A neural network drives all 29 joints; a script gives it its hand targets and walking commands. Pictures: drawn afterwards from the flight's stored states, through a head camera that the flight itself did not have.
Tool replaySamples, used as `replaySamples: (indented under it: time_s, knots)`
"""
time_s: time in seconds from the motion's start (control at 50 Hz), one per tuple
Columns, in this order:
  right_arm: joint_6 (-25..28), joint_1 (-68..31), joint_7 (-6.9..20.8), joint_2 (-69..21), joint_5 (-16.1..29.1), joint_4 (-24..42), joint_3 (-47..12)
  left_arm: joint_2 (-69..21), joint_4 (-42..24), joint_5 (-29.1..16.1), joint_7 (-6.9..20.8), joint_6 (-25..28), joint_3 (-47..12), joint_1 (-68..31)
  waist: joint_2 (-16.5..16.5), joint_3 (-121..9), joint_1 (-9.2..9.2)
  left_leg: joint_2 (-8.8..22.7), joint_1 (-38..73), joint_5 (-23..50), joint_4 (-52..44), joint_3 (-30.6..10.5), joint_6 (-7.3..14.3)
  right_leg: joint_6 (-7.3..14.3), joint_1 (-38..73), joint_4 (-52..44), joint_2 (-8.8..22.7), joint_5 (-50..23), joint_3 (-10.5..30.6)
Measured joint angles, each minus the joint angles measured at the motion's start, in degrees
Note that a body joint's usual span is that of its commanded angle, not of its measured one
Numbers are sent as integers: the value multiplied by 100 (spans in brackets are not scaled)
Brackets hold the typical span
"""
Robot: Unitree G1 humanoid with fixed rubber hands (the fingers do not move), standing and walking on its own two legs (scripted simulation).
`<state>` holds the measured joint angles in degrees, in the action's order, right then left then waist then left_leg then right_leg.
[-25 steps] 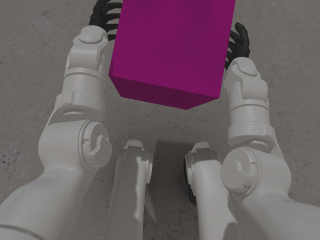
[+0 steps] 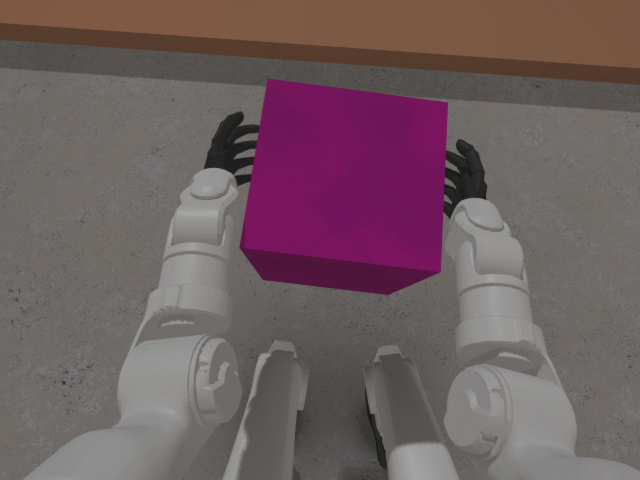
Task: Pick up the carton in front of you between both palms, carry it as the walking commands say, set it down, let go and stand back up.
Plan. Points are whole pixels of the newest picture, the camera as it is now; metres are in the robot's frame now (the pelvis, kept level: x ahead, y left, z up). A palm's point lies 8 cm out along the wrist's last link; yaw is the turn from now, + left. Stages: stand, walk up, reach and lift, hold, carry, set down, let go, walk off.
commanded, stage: reach and lift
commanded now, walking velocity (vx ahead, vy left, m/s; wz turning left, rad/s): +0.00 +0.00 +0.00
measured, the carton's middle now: (339, 206) +0.47 +0.01 -0.11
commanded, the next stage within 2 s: hold in 1.84 s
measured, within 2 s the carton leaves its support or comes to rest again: neither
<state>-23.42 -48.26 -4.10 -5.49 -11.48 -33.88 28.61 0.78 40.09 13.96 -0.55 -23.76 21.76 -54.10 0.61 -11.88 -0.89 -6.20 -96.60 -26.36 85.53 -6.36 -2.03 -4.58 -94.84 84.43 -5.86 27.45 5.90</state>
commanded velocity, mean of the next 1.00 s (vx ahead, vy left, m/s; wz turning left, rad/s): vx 0.00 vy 0.00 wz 0.00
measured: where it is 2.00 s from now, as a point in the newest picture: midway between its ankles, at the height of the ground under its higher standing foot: (330, 436)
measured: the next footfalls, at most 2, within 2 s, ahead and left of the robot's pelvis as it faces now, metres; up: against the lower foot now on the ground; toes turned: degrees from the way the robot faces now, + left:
none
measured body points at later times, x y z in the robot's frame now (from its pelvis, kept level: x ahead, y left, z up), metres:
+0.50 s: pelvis +0.05 -0.01 +0.14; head +0.14 +0.00 +0.58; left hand +0.42 +0.15 +0.11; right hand +0.41 -0.16 +0.11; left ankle +0.09 +0.12 -0.54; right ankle +0.09 -0.14 -0.54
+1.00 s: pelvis +0.07 -0.01 +0.20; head +0.03 -0.01 +0.65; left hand +0.38 +0.15 +0.22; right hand +0.37 -0.16 +0.21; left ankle +0.09 +0.12 -0.54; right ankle +0.09 -0.14 -0.54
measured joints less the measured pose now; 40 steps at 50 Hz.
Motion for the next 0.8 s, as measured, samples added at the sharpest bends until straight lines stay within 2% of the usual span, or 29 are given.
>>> replaySamples:
  time_s: [0.14,0.38,0.46,0.62,0.8]
  knots:
    - [153,667,76,-124,-117,-89,-112,-267,-96,83,-9,159,36,798,-6,-117,-20,47,1153,70,-832,-38,18,85,1128,-816,23,-88,46]
    - [287,1875,68,-246,27,199,-639,-566,-547,-74,-27,315,-178,2095,-6,-43,36,155,3261,338,-2393,-49,43,207,3169,-2310,70,-381,179]
    - [252,2178,86,-257,25,216,-738,-680,-584,5,-12,322,-165,2421,-26,25,78,188,4074,487,-2988,-85,60,241,3983,-2910,105,-538,192]
    - [50,2676,131,-322,-90,339,-962,-789,-898,29,-11,105,-294,3074,-16,277,68,231,5761,863,-4245,-138,86,302,5648,-4118,213,-889,227]
    - [-563,3181,267,-300,-182,852,-1246,-963,-1500,75,-43,-490,-525,3655,-67,525,53,305,7491,1224,-5414,-161,130,332,7393,-5324,302,-1269,262]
